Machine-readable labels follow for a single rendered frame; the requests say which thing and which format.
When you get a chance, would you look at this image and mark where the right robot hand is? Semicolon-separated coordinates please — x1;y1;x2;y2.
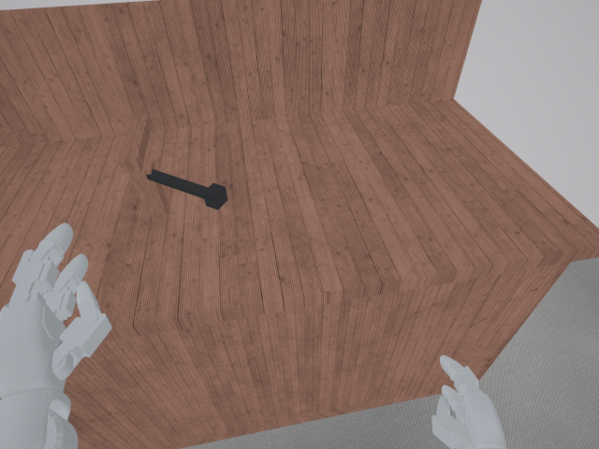
431;355;506;449

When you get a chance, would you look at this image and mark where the robot left forearm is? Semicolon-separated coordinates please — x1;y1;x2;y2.
0;386;78;449

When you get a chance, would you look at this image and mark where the tap lever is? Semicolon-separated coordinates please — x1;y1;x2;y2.
146;169;228;210

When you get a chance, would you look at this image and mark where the counter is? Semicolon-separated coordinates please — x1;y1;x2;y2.
0;0;599;449

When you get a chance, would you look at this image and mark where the left robot hand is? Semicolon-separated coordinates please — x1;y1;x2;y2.
0;223;112;399

